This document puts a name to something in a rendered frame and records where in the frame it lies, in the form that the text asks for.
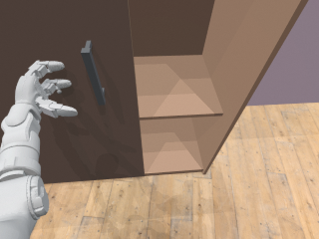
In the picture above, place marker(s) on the wardrobe door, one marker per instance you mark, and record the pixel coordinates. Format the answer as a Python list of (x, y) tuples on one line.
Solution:
[(101, 141)]

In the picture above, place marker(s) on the left robot hand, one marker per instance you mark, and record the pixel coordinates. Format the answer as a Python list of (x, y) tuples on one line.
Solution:
[(29, 90)]

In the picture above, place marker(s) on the left robot upper arm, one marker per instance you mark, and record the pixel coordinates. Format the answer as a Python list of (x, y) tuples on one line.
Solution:
[(23, 201)]

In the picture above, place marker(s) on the robot left forearm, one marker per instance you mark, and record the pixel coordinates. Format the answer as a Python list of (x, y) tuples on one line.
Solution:
[(20, 147)]

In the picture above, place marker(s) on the handle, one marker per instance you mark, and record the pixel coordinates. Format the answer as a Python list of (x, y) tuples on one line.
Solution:
[(93, 73)]

